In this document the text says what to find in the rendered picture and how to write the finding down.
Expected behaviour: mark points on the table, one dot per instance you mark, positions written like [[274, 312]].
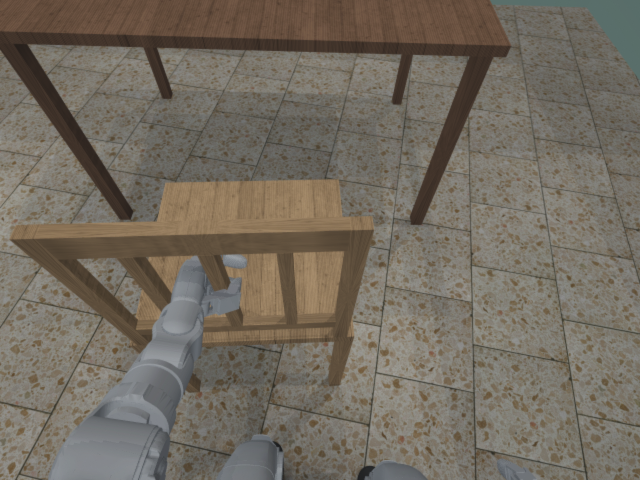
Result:
[[406, 27]]

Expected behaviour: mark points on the chair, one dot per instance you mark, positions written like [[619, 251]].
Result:
[[305, 262]]

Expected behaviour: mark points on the left robot shin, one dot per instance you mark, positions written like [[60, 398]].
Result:
[[262, 437]]

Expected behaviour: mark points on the left robot forearm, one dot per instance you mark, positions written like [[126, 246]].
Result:
[[155, 384]]

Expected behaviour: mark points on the left robot upper arm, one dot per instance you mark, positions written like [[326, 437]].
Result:
[[112, 449]]

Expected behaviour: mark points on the left robot hand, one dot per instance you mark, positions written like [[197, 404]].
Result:
[[192, 284]]

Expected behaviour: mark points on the robot shin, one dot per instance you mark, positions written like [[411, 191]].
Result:
[[262, 437], [382, 462]]

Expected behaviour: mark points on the right robot hand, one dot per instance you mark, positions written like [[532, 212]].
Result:
[[511, 471]]

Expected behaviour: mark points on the right robot shin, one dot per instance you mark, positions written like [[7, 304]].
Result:
[[382, 462]]

